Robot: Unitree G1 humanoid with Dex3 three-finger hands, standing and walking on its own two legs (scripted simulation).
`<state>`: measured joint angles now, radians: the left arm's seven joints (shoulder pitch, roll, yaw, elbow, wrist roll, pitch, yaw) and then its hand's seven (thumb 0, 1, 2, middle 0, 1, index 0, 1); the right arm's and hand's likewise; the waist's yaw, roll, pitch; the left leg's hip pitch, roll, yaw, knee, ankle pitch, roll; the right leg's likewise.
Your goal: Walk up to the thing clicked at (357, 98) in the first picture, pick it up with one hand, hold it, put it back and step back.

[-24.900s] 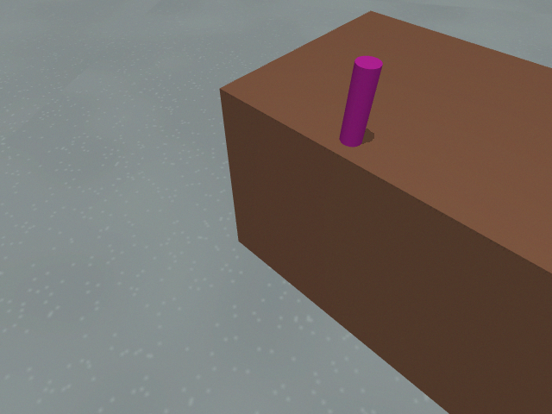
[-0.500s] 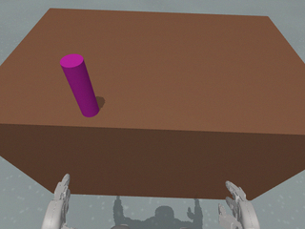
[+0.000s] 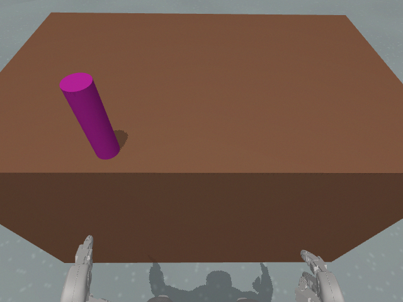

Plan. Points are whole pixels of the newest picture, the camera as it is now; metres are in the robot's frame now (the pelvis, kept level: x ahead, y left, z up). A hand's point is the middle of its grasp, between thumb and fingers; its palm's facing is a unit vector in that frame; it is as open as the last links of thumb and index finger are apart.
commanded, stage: home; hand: left
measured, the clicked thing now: (94, 121) +0.43 +0.22 +0.12
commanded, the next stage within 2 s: stand in 1.84 s
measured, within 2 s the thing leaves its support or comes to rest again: neither
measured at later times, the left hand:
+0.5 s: hand (113, 289) +0.16 +0.17 -0.06, palm faces +0.13 -0.95 -0.27, open 17.7 cm
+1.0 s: hand (110, 288) +0.16 +0.18 -0.06, palm faces +0.13 -0.95 -0.28, open 17.7 cm
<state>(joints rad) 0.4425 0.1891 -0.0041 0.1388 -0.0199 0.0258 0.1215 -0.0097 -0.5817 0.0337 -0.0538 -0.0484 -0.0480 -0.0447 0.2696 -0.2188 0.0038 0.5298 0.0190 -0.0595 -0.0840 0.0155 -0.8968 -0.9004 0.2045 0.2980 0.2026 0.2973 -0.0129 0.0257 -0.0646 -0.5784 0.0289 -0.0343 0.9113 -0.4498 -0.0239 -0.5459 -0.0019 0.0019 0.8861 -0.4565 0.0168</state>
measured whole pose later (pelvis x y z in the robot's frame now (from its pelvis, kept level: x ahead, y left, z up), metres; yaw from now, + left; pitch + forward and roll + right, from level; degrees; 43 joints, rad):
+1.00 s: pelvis +0.00 +0.00 -0.01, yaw +1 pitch +8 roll -2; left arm 0.48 0.20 -0.01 -0.02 -0.02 0.24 0.14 -0.01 -0.59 0.03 -0.05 -0.05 -0.05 -0.05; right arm 0.28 -0.22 0.02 0.49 0.01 -0.11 -0.15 0.02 -0.90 -0.90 0.21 0.30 0.20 0.30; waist -0.02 0.03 -0.11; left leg -0.64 0.03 -0.06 0.98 -0.48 -0.03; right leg -0.59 0.00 -0.02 0.94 -0.48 0.01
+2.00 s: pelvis -0.01 +0.00 +0.01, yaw +0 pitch +0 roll +0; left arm 0.25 0.35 0.01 0.77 0.04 0.00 0.02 -0.01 -0.56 0.04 -0.07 -0.06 -0.06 -0.05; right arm 0.22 -0.35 -0.05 0.88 -0.05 -0.01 0.01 0.01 -0.90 -0.90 0.21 0.30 0.20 0.30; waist 0.00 -0.02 0.03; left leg -0.39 0.01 -0.02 0.79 -0.39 -0.01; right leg -0.38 -0.02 0.01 0.80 -0.42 0.01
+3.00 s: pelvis -0.01 +0.01 +0.05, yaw +0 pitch -4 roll +0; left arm 0.11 0.33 0.00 1.17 0.01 -0.01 0.01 0.01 0.90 0.90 -0.21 -0.30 -0.20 -0.30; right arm 0.13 -0.34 -0.01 1.16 -0.02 -0.01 0.01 0.01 -0.90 -0.90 0.20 0.30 0.20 0.30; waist 0.00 0.00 0.06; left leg -0.12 0.01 -0.01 0.35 -0.16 -0.01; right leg -0.11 -0.03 0.01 0.35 -0.18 0.03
